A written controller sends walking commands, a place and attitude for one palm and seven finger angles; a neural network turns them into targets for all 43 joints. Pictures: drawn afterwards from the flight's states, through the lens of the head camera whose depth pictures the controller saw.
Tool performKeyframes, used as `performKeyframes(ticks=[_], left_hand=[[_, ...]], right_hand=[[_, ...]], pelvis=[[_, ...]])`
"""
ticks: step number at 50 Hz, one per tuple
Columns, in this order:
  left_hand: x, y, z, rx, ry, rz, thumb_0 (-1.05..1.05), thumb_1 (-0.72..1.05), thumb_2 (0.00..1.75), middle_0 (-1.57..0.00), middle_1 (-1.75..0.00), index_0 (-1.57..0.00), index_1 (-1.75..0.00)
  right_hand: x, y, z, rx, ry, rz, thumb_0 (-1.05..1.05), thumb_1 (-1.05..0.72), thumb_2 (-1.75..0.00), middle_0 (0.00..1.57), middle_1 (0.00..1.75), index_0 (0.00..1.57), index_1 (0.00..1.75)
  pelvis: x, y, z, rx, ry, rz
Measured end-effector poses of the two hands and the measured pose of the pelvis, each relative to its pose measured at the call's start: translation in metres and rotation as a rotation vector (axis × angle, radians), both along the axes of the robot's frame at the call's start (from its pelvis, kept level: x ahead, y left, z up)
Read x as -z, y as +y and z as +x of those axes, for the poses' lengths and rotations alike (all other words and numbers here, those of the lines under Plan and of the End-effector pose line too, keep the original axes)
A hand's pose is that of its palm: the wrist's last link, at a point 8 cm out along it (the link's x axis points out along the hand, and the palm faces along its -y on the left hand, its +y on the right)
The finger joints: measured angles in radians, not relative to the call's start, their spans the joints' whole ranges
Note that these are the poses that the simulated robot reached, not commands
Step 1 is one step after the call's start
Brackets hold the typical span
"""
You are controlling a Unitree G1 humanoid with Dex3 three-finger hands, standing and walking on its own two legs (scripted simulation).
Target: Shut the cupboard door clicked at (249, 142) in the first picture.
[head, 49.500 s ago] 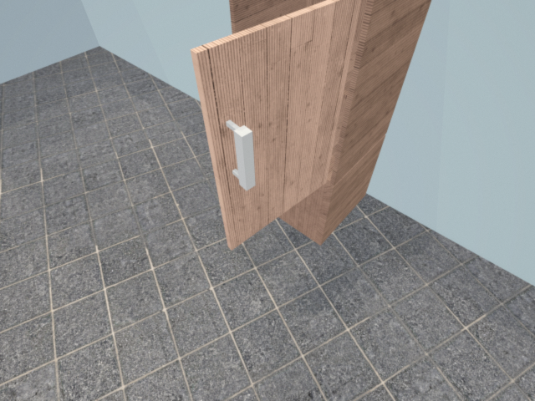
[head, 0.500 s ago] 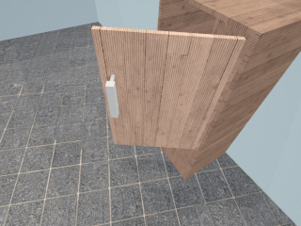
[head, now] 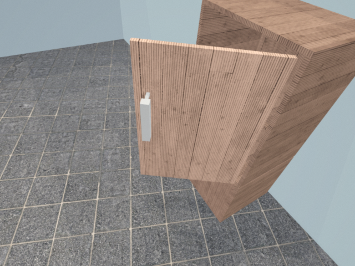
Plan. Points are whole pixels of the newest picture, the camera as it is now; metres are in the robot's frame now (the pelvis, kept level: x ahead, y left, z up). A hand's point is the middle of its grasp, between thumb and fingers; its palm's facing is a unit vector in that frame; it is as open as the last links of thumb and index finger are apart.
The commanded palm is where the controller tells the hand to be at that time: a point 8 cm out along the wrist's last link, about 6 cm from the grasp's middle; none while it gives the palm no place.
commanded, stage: raise the hand and make a fist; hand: left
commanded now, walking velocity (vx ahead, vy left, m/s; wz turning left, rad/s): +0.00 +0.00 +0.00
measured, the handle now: (147, 116) +0.53 +0.13 +0.03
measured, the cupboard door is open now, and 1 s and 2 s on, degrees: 55 55 55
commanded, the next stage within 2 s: bring the fist close to the handle in 1.96 s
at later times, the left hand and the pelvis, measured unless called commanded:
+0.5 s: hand out of the picture +0.12 +0.17 -0.09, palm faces +0.04 -1.00 +0.05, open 6.0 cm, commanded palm +0.12 +0.22 -0.04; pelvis -0.03 -0.02 -0.10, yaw +1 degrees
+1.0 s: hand (99, 224) +0.21 +0.18 +0.00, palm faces +0.04 -1.00 -0.03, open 3.7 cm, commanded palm +0.17 +0.23 -0.01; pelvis +0.02 -0.01 -0.08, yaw +1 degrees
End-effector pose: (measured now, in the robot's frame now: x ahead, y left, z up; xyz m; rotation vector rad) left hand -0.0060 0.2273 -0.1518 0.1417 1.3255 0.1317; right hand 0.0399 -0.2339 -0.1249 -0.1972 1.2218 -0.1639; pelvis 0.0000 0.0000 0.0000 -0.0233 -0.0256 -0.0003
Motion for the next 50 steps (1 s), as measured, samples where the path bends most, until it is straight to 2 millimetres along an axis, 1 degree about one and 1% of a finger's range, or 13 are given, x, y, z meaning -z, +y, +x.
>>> performKeyframes(ticks=[4, 7, 11, 14, 18, 22, 24, 28, 33, 39, 43, 47, 50], left_hand=[[-0.005, 0.007, 0.004, -0.058, -0.035, -0.002, 0.01, 0.91, 0.90, -0.20, -0.30, -0.20, -0.30], [-0.062, 0.019, 0.067, -0.091, -0.472, 0.035, 0.02, 0.91, 0.90, -0.21, -0.31, -0.21, -0.31], [-0.144, 0.007, 0.143, -0.039, -0.986, 0.036, 0.02, 0.92, 0.90, -0.23, -0.34, -0.23, -0.34], [-0.169, -0.008, 0.173, 0.032, -1.267, -0.046, 0.01, 0.92, 0.90, -0.26, -0.38, -0.26, -0.38], [-0.138, -0.020, 0.170, 0.173, -1.400, -0.182, 0.00, 0.91, 0.90, -0.32, -0.44, -0.32, -0.44], [-0.078, -0.015, 0.134, 0.146, -1.217, -0.234, 0.01, 0.91, 0.90, -0.40, -0.51, -0.40, -0.52], [-0.066, -0.008, 0.113, 0.079, -1.147, -0.204, 0.01, 0.91, 0.90, -0.43, -0.55, -0.43, -0.56], [-0.095, 0.002, 0.097, 0.034, -1.234, -0.077, 0.02, 0.91, 0.90, -0.51, -0.63, -0.50, -0.63], [-0.140, -0.009, 0.133, 0.140, -1.462, -0.058, 0.02, 0.91, 0.90, -0.59, -0.73, -0.59, -0.73], [-0.114, -0.025, 0.188, 0.242, -1.192, -0.222, 0.01, 0.90, 0.90, -0.70, -0.85, -0.70, -0.85], [-0.119, -0.007, 0.192, 0.143, -1.128, -0.178, 0.02, 0.90, 0.90, -0.78, -0.93, -0.77, -0.93], [-0.146, 0.011, 0.188, 0.088, -1.257, -0.080, 0.02, 0.91, 0.90, -0.85, -1.01, -0.85, -1.01], [-0.151, 0.009, 0.188, 0.112, -1.320, -0.090, 0.02, 0.91, 0.90, -0.90, -1.07, -0.90, -1.07]], right_hand=[[-0.004, -0.002, 0.001, -0.009, -0.024, -0.025, 0.00, -0.91, -0.89, 0.20, 0.30, 0.20, 0.30], [-0.016, -0.004, 0.017, -0.041, -0.224, -0.065, 0.00, -0.91, -0.89, 0.20, 0.30, 0.20, 0.30], [-0.024, -0.006, 0.051, -0.102, -0.476, -0.034, 0.01, -0.90, -0.89, 0.20, 0.30, 0.20, 0.30], [-0.024, -0.008, 0.076, -0.136, -0.608, -0.020, 0.01, -0.90, -0.89, 0.20, 0.30, 0.20, 0.30], [-0.020, -0.015, 0.103, -0.173, -0.702, -0.035, 0.01, -0.90, -0.89, 0.20, 0.30, 0.21, 0.30], [-0.016, -0.020, 0.124, -0.205, -0.744, -0.063, 0.01, -0.90, -0.89, 0.20, 0.30, 0.21, 0.30], [-0.014, -0.019, 0.134, -0.228, -0.752, -0.070, 0.01, -0.90, -0.90, 0.20, 0.30, 0.21, 0.30], [-0.003, -0.009, 0.149, -0.276, -0.746, -0.058, 0.01, -0.90, -0.90, 0.20, 0.30, 0.20, 0.30], [0.021, 0.006, 0.157, -0.274, -0.713, 0.003, 0.01, -0.90, -0.90, 0.20, 0.30, 0.21, 0.30], [0.033, 0.009, 0.143, -0.137, -0.616, 0.055, 0.01, -0.90, -0.89, 0.20, 0.30, 0.21, 0.30], [0.027, -0.001, 0.136, -0.078, -0.556, 0.029, 0.01, -0.90, -0.89, 0.20, 0.30, 0.21, 0.30], [0.022, -0.012, 0.138, -0.092, -0.530, -0.011, 0.01, -0.90, -0.89, 0.20, 0.30, 0.21, 0.30], [0.022, -0.017, 0.145, -0.121, -0.533, -0.034, 0.01, -0.90, -0.90, 0.20, 0.30, 0.21, 0.30]], pelvis=[[0.001, 0.002, -0.005, -0.004, -0.011, -0.007], [0.006, 0.001, -0.011, -0.010, -0.011, 0.002], [0.016, 0.002, -0.022, -0.053, 0.015, 0.007], [0.032, 0.000, -0.031, -0.052, 0.086, 0.004], [0.065, -0.010, -0.039, -0.014, 0.149, 0.005], [0.090, -0.018, -0.038, -0.010, 0.176, -0.004], [0.097, -0.020, -0.035, -0.017, 0.185, -0.016], [0.102, -0.022, -0.028, -0.034, 0.201, -0.044], [0.105, -0.023, -0.022, -0.042, 0.230, -0.067], [0.095, -0.023, -0.006, -0.016, 0.262, -0.043], [0.083, -0.022, 0.012, -0.001, 0.261, -0.028], [0.078, -0.019, 0.023, -0.007, 0.263, -0.030], [0.080, -0.015, 0.024, -0.017, 0.271, -0.037]])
